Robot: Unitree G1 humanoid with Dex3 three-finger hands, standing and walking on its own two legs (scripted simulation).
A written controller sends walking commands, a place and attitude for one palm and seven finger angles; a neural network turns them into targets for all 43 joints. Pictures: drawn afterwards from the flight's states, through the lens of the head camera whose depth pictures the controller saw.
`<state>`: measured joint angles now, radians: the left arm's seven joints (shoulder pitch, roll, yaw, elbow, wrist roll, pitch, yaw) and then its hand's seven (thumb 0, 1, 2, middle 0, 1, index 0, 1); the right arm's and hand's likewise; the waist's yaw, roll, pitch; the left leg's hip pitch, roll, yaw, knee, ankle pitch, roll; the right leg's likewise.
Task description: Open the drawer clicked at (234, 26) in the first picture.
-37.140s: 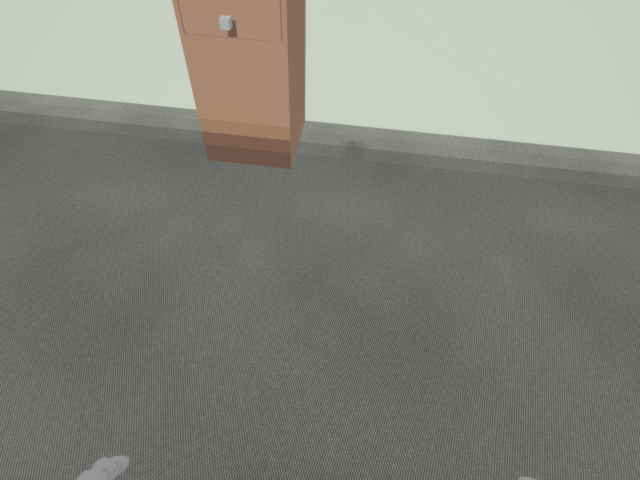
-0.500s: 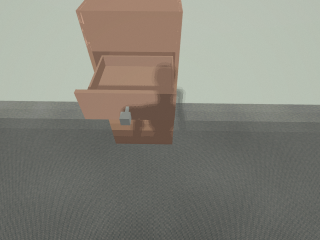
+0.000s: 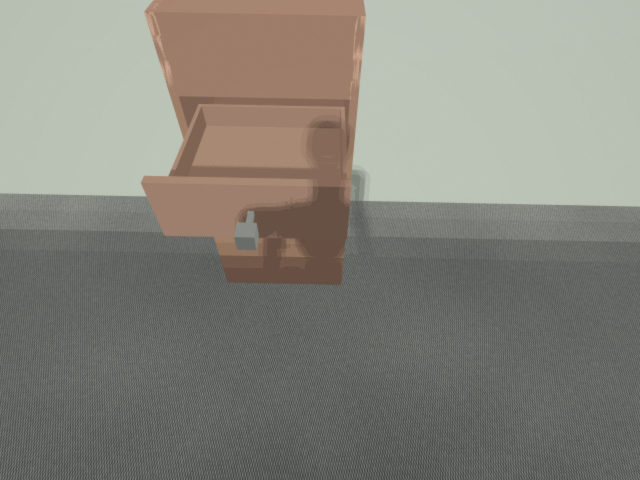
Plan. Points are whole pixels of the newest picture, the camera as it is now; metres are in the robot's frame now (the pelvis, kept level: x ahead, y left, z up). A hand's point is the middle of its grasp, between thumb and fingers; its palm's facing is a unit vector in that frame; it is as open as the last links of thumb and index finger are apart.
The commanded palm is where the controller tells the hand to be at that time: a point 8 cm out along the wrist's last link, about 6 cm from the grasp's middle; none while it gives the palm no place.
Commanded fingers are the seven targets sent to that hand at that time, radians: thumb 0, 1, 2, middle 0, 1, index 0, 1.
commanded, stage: look to check the result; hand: left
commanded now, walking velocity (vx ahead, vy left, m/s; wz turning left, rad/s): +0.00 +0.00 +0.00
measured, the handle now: (248, 228) +0.55 +0.17 -0.08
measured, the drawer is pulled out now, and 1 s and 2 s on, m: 0.30 0.30 0.30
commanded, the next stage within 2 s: stand and wait in 0.28 s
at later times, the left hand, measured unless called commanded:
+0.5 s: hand out of the picture +0.01 +0.16 -0.17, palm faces +0.03 -0.98 -0.20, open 7.4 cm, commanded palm none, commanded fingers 0.00 0.90 0.90 -0.20 -0.30 -0.20 -0.30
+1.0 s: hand out of the picture +0.03 +0.17 -0.17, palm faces +0.03 -0.97 -0.24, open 7.4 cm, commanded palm none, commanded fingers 0.00 0.90 0.90 -0.20 -0.30 -0.20 -0.30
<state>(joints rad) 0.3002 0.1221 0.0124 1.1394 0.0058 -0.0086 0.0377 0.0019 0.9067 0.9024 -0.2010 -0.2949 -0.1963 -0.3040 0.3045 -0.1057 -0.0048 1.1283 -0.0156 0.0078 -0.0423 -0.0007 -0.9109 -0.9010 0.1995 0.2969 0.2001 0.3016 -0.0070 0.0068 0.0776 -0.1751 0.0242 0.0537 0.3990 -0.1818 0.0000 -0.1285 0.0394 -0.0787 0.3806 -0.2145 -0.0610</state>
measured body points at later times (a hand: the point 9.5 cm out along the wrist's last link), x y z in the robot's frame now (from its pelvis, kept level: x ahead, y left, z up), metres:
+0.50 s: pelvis +0.01 -0.01 +0.00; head +0.03 -0.02 +0.45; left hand +0.01 +0.21 -0.16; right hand +0.00 -0.22 -0.17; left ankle +0.02 +0.12 -0.74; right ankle +0.00 -0.08 -0.74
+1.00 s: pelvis +0.02 -0.02 +0.00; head +0.03 -0.03 +0.45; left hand +0.03 +0.22 -0.15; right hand +0.02 -0.25 -0.16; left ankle +0.02 +0.12 -0.74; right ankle +0.00 -0.08 -0.74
